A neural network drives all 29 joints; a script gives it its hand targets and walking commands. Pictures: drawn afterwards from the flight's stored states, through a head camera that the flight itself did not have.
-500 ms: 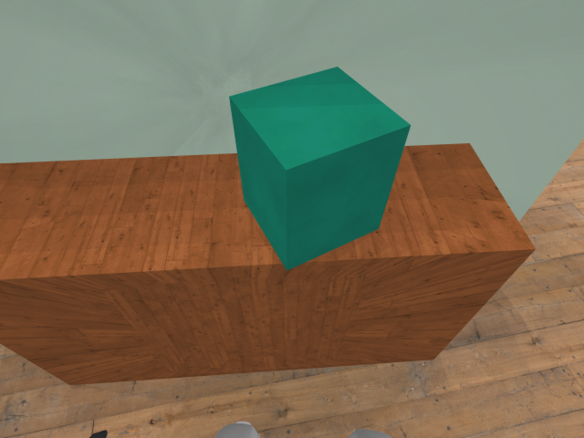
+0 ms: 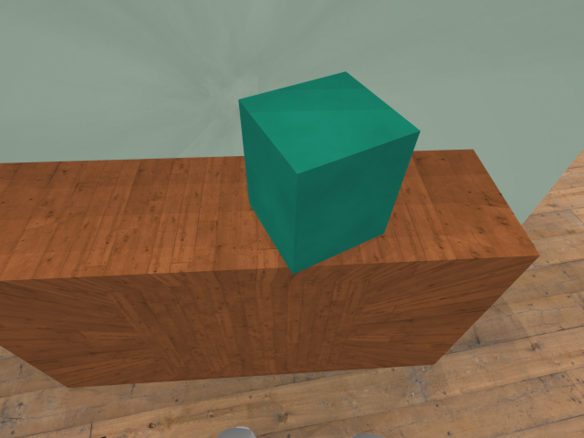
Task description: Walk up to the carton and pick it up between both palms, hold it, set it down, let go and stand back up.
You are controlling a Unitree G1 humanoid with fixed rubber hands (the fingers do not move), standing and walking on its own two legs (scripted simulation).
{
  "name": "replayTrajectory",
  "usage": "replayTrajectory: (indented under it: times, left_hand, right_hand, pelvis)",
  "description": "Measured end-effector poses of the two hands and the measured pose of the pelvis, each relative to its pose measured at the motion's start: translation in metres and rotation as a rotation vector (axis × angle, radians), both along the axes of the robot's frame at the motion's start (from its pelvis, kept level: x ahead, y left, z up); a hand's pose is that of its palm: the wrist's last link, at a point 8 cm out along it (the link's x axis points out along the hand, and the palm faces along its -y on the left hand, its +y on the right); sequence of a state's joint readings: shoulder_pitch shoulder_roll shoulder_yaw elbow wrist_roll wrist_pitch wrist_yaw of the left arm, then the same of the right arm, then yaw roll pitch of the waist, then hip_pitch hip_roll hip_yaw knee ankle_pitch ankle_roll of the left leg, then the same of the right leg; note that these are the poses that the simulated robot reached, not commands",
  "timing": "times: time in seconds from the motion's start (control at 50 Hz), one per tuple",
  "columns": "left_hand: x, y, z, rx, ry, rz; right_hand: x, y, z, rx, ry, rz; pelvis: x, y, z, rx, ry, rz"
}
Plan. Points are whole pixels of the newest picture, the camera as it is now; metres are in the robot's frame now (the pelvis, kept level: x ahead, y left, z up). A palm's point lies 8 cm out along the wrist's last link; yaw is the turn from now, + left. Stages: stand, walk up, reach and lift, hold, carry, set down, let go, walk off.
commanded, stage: walk up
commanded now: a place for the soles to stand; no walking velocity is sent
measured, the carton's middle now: (319, 173) +0.55 -0.04 +0.03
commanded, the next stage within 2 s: none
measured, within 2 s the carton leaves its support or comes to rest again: neither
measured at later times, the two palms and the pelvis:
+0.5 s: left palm out of the picture +0.09 +0.30 -0.11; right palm out of the picture +0.06 -0.31 -0.11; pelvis +0.00 +0.00 +0.00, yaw +0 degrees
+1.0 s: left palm out of the picture +0.10 +0.31 -0.11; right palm out of the picture +0.08 -0.30 -0.10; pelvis +0.01 +0.00 +0.00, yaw +1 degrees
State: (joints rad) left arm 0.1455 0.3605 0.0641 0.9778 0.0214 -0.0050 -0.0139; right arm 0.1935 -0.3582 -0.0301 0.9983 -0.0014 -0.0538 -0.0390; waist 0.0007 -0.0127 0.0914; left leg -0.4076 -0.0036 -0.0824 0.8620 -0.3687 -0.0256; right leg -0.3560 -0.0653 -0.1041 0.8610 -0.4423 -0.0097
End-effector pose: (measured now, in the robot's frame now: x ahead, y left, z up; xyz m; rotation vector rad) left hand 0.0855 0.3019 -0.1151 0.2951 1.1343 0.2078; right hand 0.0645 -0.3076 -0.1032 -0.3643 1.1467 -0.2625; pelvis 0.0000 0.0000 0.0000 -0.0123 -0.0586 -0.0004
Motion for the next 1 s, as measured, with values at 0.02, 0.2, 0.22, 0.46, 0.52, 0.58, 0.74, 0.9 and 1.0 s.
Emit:
replayTrajectory:
  times: [0.02, 0.2, 0.22, 0.46, 0.52, 0.58, 0.74, 0.9, 1.0]
  left_hand:
    - [0.001, 0.001, -0.001, -0.004, 0.000, 0.003]
    - [0.005, -0.003, 0.001, -0.003, -0.008, -0.003]
    - [0.003, -0.003, 0.001, -0.003, -0.005, -0.004]
    - [0.003, 0.000, -0.001, -0.003, 0.015, 0.011]
    - [0.000, -0.006, 0.001, 0.004, 0.021, 0.005]
    - [-0.003, -0.006, 0.003, 0.009, 0.026, 0.004]
    - [0.004, -0.002, 0.002, 0.005, 0.027, 0.011]
    - [0.009, -0.006, 0.006, 0.012, 0.005, -0.005]
    - [0.012, 0.003, 0.004, 0.005, 0.000, 0.006]
  right_hand:
    - [-0.001, 0.002, 0.001, 0.000, -0.001, 0.001]
    - [-0.007, 0.000, -0.001, 0.007, 0.023, -0.009]
    - [-0.005, 0.000, 0.000, 0.007, 0.023, -0.010]
    - [-0.003, 0.003, 0.000, 0.011, 0.016, 0.000]
    - [-0.001, -0.002, -0.004, 0.021, 0.029, -0.005]
    - [0.004, -0.004, -0.004, 0.022, 0.029, -0.005]
    - [0.010, 0.000, -0.001, 0.016, 0.008, 0.011]
    - [0.016, -0.002, -0.003, 0.024, 0.009, 0.007]
    - [0.016, 0.006, -0.001, 0.017, 0.005, 0.015]
  pelvis:
    - [0.000, 0.001, 0.000, -0.001, 0.000, 0.001]
    - [-0.004, -0.002, 0.002, -0.001, 0.000, -0.002]
    - [-0.003, -0.002, 0.002, 0.000, 0.001, -0.002]
    - [0.000, -0.001, 0.001, 0.000, 0.000, 0.000]
    - [0.000, -0.007, 0.001, 0.007, 0.001, -0.001]
    - [0.003, -0.008, 0.002, 0.010, 0.007, 0.000]
    - [0.006, -0.003, 0.003, 0.006, 0.011, 0.004]
    - [0.007, -0.006, 0.003, 0.011, 0.014, 0.005]
    - [0.008, 0.002, 0.002, 0.004, 0.015, 0.009]
